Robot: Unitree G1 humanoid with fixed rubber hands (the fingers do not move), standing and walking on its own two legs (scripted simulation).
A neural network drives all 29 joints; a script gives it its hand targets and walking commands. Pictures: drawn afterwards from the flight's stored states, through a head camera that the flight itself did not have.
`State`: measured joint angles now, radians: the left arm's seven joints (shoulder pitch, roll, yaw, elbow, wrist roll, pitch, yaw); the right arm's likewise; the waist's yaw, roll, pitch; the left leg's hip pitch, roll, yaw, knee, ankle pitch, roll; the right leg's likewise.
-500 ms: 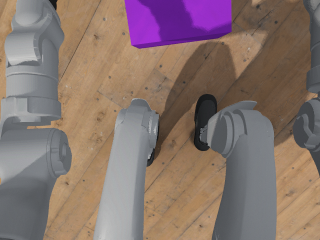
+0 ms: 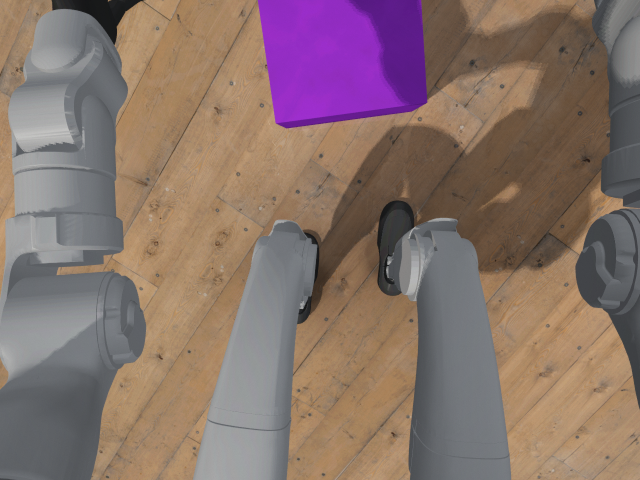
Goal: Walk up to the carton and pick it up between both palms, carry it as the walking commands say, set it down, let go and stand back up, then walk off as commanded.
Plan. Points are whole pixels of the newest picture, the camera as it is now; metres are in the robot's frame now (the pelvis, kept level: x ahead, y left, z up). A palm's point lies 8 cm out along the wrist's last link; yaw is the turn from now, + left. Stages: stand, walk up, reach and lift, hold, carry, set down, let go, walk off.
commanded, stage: set down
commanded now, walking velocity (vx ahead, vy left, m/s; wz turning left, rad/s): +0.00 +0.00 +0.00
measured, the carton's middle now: (342, 49) +0.58 +0.03 -0.51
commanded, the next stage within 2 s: let go in 0.36 s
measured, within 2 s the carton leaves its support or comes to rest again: neither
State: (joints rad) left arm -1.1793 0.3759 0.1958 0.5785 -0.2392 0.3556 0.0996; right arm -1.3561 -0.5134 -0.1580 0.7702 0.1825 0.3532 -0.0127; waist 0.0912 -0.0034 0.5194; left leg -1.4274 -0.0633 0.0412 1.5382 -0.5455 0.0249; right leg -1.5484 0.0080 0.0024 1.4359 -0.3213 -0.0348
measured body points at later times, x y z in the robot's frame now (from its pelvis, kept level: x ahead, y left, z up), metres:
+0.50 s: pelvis +0.05 -0.01 +0.09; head +0.33 -0.02 +0.44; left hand +0.51 +0.25 +0.00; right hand +0.57 -0.18 -0.02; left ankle +0.08 +0.10 -0.55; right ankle +0.16 -0.10 -0.55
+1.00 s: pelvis +0.13 +0.01 +0.16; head +0.28 +0.01 +0.59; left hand +0.38 +0.27 +0.07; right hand +0.43 -0.19 +0.06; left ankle +0.08 +0.10 -0.55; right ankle +0.16 -0.10 -0.55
